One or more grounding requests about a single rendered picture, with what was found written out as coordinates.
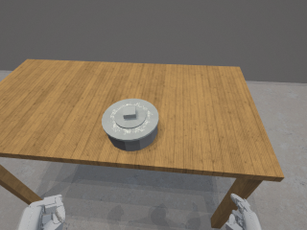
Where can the pot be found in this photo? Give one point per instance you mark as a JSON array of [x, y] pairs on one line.
[[134, 145]]

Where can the knob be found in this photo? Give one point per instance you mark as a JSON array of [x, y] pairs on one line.
[[129, 112]]

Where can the robot right hand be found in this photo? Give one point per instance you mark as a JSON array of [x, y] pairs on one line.
[[247, 221]]

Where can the robot left hand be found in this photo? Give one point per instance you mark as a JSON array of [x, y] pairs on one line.
[[32, 216]]

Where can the lid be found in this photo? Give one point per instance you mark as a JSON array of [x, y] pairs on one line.
[[130, 129]]

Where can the table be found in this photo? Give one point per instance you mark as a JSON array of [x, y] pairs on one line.
[[208, 124]]

